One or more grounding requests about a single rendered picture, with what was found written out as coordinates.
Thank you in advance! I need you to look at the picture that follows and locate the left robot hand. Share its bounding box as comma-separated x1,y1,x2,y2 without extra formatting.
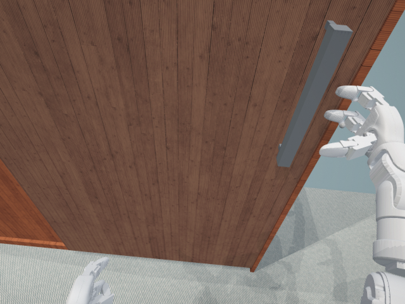
66,257,114,304

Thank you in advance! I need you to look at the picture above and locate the right robot hand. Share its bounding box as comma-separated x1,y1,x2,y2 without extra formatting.
319,85,404,160

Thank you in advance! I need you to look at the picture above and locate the handle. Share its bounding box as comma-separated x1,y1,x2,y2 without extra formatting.
276,20,353,167

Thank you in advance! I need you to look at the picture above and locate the robot right forearm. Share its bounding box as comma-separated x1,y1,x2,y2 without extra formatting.
367,142,405,277

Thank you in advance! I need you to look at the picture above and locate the right robot upper arm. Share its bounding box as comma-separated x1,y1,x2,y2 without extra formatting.
361,272,405,304

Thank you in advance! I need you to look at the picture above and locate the wardrobe door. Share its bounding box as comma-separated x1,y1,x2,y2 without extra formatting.
0,159,62,243
0,0,395,268

